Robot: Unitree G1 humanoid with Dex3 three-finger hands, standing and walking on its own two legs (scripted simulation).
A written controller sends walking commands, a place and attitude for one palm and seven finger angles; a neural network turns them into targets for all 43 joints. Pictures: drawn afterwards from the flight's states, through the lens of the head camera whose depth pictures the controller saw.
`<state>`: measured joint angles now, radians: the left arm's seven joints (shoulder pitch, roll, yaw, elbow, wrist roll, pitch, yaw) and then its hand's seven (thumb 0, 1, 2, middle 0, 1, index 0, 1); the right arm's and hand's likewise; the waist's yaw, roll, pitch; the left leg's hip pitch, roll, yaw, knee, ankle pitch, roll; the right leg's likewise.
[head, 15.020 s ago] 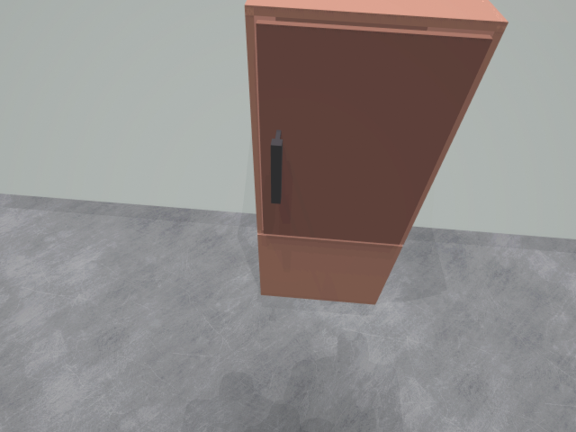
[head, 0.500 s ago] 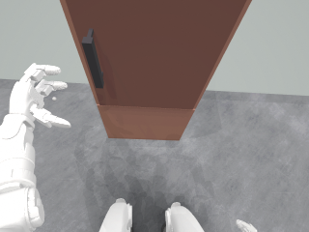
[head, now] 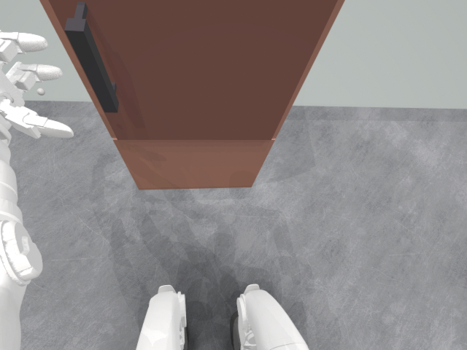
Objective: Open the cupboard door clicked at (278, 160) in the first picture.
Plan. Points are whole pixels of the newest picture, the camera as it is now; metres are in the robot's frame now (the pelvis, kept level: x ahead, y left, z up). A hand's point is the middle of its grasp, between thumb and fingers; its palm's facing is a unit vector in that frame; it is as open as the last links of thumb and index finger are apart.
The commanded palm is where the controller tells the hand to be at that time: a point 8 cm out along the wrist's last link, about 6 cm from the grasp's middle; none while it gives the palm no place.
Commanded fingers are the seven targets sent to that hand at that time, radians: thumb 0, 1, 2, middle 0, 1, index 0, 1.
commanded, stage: move the hooked fingers beside the handle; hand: left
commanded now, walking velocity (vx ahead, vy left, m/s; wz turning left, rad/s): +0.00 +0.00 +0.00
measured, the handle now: (98, 63) +0.57 +0.19 +0.06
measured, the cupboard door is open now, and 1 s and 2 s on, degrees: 0 0 0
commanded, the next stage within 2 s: slide the fingers in behind the handle in 0.92 s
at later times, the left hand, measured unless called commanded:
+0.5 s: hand (40, 80) +0.53 +0.27 +0.06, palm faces -0.01 -1.00 -0.02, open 14.0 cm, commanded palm +0.52 +0.29 +0.06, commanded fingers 0.00 -0.50 0.30 -0.30 -1.20 -0.30 -1.20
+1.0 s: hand (52, 80) +0.53 +0.25 +0.06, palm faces +0.00 -1.00 -0.04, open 14.0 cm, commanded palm +0.52 +0.28 +0.06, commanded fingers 0.00 -0.50 0.30 -0.30 -1.20 -0.30 -1.20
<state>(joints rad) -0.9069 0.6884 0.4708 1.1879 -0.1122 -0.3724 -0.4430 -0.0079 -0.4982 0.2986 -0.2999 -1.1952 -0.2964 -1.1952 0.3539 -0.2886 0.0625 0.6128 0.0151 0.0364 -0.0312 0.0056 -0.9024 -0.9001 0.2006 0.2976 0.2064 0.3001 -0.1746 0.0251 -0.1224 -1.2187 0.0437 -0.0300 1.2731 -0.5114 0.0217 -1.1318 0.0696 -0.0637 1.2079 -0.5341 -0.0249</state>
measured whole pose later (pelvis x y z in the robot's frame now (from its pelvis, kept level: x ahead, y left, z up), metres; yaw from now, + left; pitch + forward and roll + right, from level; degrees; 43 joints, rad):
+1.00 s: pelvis +0.01 +0.01 +0.00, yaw -1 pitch +28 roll -6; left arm -0.95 0.66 0.46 1.18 -0.07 -0.38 -0.38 -0.01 -0.50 0.30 -0.30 -1.20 -0.30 -1.20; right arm 0.36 -0.27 0.07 0.61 -0.01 0.10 0.00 0.00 -0.90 -0.90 0.20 0.30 0.21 0.30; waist -0.20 0.04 -0.12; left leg -1.24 0.04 -0.03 1.26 -0.52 0.04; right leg -1.14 0.07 -0.06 1.17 -0.53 -0.01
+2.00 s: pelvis +0.01 +0.01 +0.00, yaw +1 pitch +27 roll -6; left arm -0.94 0.51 0.31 1.15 -0.12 -0.40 -0.23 -0.01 -0.50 0.30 -0.30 -1.20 -0.18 -1.21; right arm 0.37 -0.25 0.04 0.66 -0.03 0.08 0.03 0.00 -0.90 -0.90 0.20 0.30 0.21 0.30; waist -0.16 0.03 -0.14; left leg -1.22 0.01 -0.06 1.26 -0.52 0.03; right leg -1.11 0.05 -0.09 1.17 -0.54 -0.01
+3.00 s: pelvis +0.01 +0.01 +0.00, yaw +1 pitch +26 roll -5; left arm -0.94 0.45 0.35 1.20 -0.08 -0.46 -0.20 -0.01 -0.50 0.30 -0.29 -1.19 -0.27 -1.22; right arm 0.34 -0.25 0.04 0.64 -0.03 0.08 0.03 0.00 -0.90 -0.90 0.20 0.30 0.21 0.30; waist -0.19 0.04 -0.14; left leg -1.20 0.02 -0.04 1.26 -0.52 0.04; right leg -1.10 0.05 -0.07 1.18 -0.54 -0.01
